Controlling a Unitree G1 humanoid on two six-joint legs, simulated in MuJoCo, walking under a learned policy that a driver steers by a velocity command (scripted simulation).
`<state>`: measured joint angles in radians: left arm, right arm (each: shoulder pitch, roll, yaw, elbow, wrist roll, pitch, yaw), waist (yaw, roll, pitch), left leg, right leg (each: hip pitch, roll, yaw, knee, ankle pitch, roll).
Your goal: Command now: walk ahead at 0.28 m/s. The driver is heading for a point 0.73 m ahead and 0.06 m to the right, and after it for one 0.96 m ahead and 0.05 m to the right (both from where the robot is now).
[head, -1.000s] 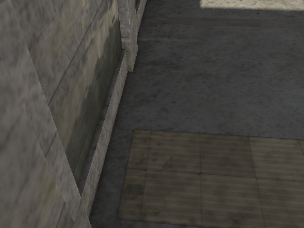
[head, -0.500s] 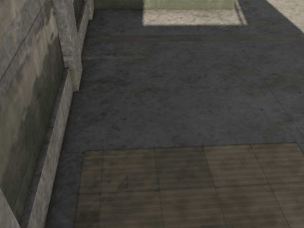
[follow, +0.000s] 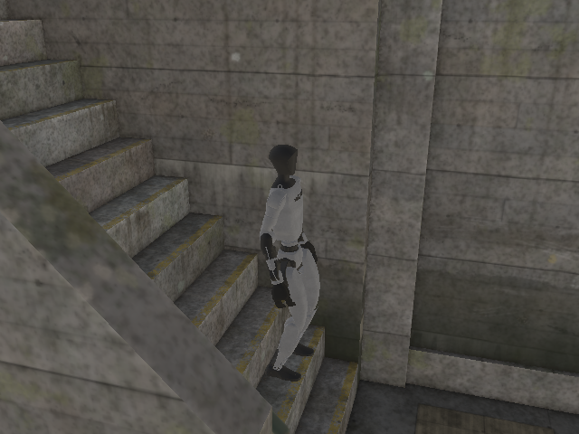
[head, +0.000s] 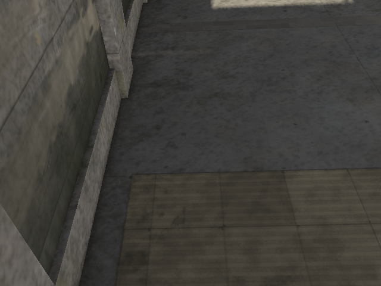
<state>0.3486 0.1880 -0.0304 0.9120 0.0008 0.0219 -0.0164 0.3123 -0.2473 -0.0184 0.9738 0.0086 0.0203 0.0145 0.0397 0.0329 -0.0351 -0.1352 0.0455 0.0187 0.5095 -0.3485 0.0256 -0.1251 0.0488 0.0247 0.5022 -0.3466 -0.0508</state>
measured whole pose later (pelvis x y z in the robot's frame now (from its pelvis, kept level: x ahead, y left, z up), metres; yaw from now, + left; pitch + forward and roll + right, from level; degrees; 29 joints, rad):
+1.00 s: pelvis +0.43 +0.01 -0.39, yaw +1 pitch -2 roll -7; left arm 0.50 0.18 0.02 1.09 0.07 -0.06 0.02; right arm 0.07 -0.21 -0.03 0.96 0.00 -0.05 0.05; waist 0.09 0.11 -0.02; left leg -0.37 0.11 -0.02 0.38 0.44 0.05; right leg -0.11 0.12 -0.14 1.37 -0.91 -0.14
